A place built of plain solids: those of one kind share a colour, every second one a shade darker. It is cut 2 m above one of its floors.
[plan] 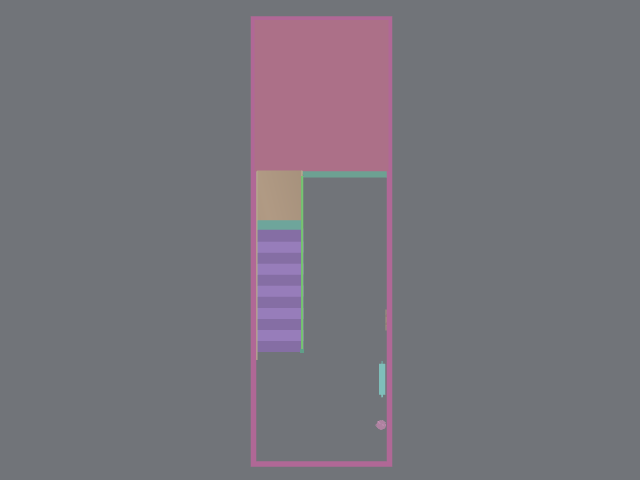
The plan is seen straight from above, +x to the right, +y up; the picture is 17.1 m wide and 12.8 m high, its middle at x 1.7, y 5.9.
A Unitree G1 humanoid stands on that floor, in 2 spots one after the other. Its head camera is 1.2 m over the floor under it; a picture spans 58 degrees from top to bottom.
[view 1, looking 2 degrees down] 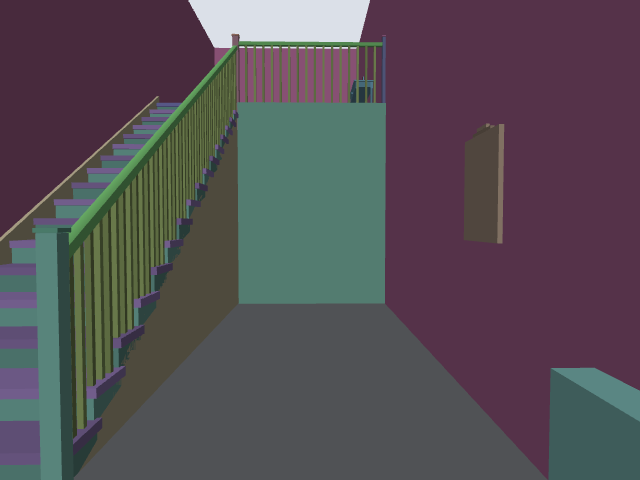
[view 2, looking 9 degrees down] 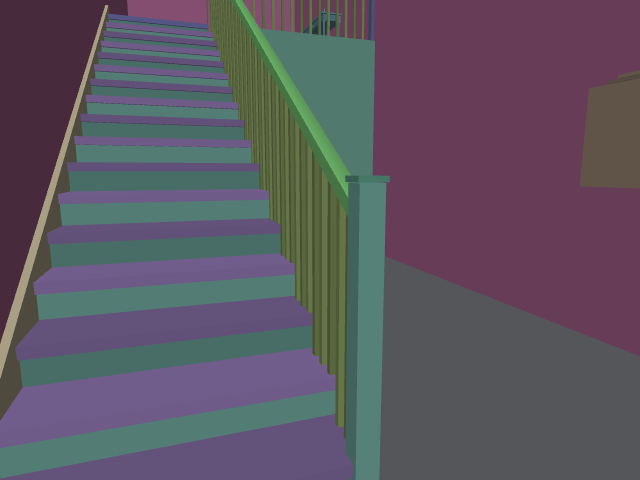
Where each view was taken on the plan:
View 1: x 2.37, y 1.00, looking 89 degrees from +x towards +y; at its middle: upper_edge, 6.57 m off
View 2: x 0.62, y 1.65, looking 71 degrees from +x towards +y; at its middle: bal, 1.83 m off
